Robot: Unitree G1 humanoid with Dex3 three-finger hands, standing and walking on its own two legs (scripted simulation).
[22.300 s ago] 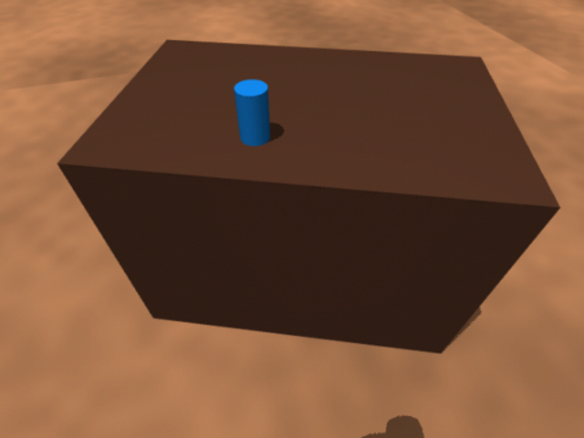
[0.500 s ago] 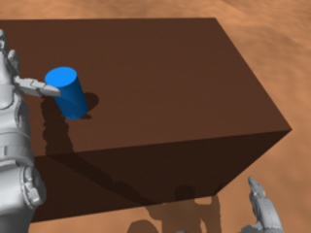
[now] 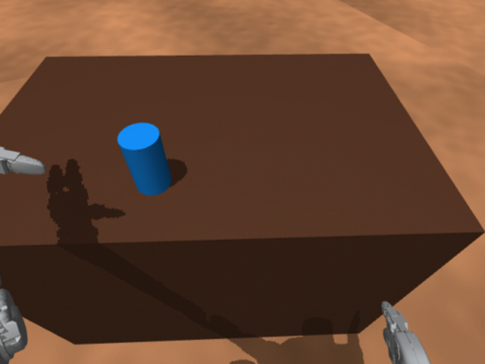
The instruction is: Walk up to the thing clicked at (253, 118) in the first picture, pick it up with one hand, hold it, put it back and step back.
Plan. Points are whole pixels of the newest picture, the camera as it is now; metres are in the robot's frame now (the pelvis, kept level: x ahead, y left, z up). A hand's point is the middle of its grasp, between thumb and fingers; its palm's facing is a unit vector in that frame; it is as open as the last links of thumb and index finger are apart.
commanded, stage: sink last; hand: left
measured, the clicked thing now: (147, 160) +0.48 +0.19 +0.06
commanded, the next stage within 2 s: home in 0.90 s
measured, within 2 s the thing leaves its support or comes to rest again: neither
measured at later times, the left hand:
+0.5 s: hand (23, 285) +0.20 +0.24 +0.16, palm faces +0.38 -0.83 -0.41, open 17.4 cm
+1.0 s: hand out of the picture +0.16 +0.26 +0.18, palm faces +0.45 -0.77 -0.45, open 17.5 cm
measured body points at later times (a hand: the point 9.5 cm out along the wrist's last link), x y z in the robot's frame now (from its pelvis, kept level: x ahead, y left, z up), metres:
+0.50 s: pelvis +0.00 -0.01 +0.01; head +0.00 -0.03 +0.46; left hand +0.17 +0.28 +0.19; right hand +0.16 -0.27 -0.07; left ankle +0.01 +0.12 -0.72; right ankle -0.02 -0.15 -0.72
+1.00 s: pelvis -0.02 -0.02 +0.02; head -0.03 -0.04 +0.47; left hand +0.13 +0.30 +0.20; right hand +0.15 -0.29 -0.05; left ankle +0.01 +0.12 -0.72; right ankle -0.02 -0.15 -0.72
